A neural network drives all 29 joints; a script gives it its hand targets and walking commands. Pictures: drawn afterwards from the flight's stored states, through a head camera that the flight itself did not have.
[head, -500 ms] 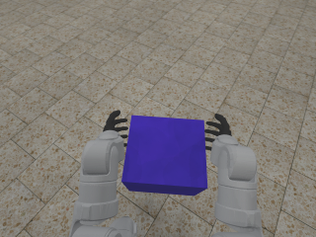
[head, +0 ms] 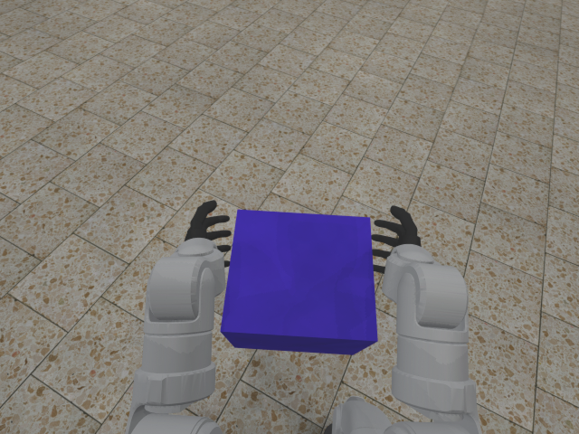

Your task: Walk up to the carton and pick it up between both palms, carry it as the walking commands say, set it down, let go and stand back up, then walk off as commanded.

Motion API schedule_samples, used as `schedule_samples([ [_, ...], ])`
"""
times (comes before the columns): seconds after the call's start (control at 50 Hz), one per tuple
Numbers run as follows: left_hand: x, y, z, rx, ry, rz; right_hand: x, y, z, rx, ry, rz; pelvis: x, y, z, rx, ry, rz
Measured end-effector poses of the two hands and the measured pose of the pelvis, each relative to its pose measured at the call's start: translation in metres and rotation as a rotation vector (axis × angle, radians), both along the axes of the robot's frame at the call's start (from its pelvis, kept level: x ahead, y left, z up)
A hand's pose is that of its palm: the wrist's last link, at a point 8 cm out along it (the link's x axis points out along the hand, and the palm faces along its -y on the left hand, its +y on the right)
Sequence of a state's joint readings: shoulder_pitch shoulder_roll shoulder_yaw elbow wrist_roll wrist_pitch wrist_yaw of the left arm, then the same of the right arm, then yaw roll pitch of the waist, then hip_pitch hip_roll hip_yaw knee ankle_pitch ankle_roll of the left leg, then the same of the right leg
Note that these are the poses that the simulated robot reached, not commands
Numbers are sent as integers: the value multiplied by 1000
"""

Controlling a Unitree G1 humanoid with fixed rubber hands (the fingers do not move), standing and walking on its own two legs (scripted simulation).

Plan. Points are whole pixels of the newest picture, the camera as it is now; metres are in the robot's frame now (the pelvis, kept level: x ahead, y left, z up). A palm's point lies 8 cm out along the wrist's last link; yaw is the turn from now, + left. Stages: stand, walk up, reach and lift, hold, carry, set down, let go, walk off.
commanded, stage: carry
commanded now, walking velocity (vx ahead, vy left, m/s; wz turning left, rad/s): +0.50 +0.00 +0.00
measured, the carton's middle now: (298, 286) +0.31 +0.00 -0.02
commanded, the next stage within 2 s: none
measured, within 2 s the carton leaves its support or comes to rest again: neither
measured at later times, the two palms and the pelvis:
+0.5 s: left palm (233, 96) +0.62 +0.13 +0.08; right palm (376, 100) +0.65 -0.13 +0.08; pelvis +0.33 -0.02 +0.00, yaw +4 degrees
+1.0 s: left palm (237, 12) +0.95 +0.17 +0.08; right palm (348, 16) +0.96 -0.10 +0.08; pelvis +0.64 +0.03 -0.01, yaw +0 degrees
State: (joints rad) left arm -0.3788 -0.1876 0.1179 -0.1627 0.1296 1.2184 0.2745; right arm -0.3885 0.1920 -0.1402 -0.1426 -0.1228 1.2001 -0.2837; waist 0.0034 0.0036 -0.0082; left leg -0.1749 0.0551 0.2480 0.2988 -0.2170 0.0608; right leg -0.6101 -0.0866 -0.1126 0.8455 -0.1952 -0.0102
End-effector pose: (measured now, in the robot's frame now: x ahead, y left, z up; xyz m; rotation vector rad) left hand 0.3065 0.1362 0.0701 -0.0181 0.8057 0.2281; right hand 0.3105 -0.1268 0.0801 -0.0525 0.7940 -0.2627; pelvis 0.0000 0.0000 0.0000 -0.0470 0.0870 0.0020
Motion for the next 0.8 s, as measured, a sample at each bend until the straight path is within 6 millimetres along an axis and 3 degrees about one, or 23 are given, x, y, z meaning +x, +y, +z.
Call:
schedule_samples([
  [0.12,81,-2,8,18,-60,34,91,-3,4,24,-58,43,86,-11,-10,21,-7,17],
  [0.22,156,-15,0,64,-80,44,168,-15,-17,58,-79,50,163,-25,-33,19,-18,43],
  [0.3,196,-18,-14,56,21,53,209,-18,-31,43,22,66,207,-31,-23,31,-6,67],
  [0.4,248,-12,-6,55,34,76,268,-11,-21,43,33,86,263,-31,-8,51,-4,66],
  [0.56,360,7,16,45,-59,67,378,8,3,44,-59,75,373,-8,-9,55,-18,55],
  [0.66,440,26,4,34,-85,41,448,26,-4,16,-85,43,450,19,-31,54,-40,20],
  [0.8,518,32,-13,18,49,-6,514,32,-18,-1,50,-11,523,37,-11,28,-20,-16],
])
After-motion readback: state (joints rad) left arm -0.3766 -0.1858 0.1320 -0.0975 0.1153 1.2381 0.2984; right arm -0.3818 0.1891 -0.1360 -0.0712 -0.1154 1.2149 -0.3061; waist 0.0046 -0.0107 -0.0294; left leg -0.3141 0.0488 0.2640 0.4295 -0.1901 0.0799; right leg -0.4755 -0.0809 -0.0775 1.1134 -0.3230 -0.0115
